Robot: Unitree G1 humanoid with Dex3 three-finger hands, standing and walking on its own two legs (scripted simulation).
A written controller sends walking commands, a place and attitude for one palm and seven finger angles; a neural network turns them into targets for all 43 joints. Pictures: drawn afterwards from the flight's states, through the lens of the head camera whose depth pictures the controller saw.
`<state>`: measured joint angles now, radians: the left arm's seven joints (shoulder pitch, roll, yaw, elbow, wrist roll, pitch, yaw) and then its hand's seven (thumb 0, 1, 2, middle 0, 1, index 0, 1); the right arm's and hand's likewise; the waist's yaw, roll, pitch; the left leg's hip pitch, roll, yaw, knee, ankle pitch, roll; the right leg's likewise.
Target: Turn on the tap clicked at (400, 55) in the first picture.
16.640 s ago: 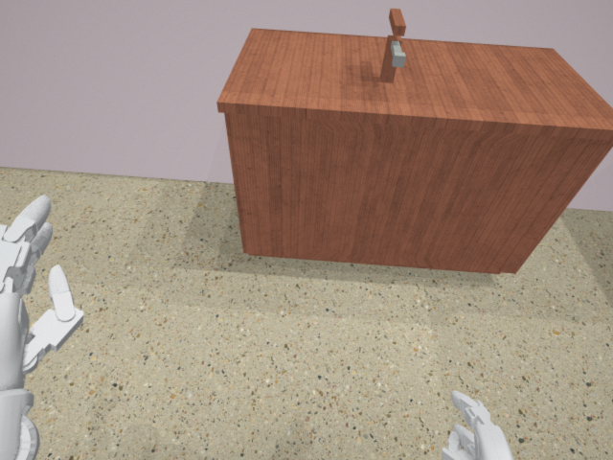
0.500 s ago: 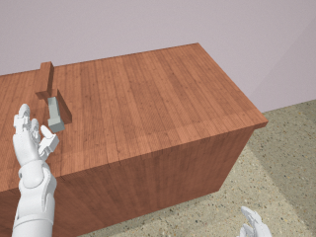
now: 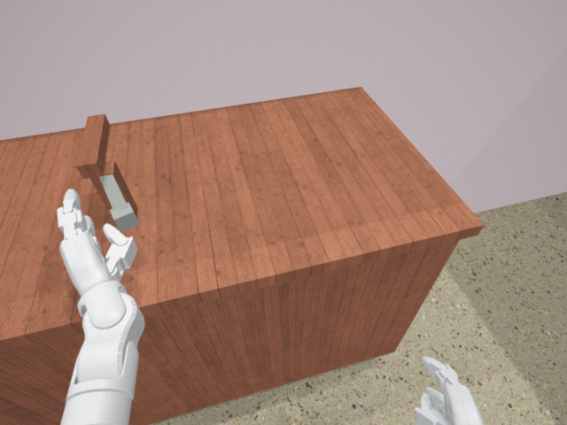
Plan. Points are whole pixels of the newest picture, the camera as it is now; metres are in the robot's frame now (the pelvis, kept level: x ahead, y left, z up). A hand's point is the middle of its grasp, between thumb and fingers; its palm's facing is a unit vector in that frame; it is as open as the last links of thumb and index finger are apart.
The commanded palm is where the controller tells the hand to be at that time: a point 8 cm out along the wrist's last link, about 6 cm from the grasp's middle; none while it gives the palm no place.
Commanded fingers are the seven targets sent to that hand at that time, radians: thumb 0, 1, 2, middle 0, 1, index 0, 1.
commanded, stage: push the lever round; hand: left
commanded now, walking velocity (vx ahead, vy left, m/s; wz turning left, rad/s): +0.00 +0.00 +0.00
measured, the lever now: (124, 217) +0.37 +0.27 +0.11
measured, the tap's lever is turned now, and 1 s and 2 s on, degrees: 18 45 73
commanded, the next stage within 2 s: lift the hand up off the lever in 2.00 s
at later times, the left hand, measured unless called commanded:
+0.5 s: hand (156, 228) +0.35 +0.22 +0.10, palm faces +0.71 -0.70 -0.05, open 7.7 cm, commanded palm +0.30 +0.23 +0.10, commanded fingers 0.00 0.90 0.90 -0.15 -0.15 -0.15 -0.15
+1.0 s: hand (170, 217) +0.38 +0.20 +0.10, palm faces +0.78 -0.62 -0.06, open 7.8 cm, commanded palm +0.33 +0.21 +0.10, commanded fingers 0.00 0.90 0.90 -0.15 -0.15 -0.15 -0.15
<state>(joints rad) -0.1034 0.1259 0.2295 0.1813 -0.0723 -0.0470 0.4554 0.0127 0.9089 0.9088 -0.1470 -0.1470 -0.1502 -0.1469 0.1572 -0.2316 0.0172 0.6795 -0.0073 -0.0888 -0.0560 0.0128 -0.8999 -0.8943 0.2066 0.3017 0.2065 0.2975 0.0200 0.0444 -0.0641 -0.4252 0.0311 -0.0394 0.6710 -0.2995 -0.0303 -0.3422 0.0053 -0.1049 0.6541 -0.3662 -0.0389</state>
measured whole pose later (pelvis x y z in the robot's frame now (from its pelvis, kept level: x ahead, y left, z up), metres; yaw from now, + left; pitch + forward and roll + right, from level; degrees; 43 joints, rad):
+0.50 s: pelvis +0.00 +0.00 +0.00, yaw +0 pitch +4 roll -1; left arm -0.24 0.05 0.20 0.28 0.00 0.00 0.65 0.01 0.92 0.91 -0.15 -0.15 -0.15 -0.15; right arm 0.17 -0.22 0.00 0.71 -0.03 -0.04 -0.04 0.01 -0.90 -0.89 0.21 0.30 0.21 0.30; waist 0.00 0.04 -0.07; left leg -0.44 0.03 -0.04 0.66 -0.29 -0.03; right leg -0.35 0.01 -0.10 0.65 -0.36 -0.04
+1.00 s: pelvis +0.01 -0.01 +0.00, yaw +0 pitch +5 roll -1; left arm -0.36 -0.01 0.21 0.39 0.05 0.05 0.79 0.01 0.91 0.91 -0.15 -0.15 -0.15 -0.15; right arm 0.15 -0.20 -0.02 0.73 -0.05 -0.01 0.00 0.01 -0.90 -0.89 0.21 0.30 0.21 0.30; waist 0.00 0.03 -0.10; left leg -0.46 0.04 -0.05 0.67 -0.30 -0.04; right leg -0.38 0.01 -0.11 0.66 -0.37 -0.05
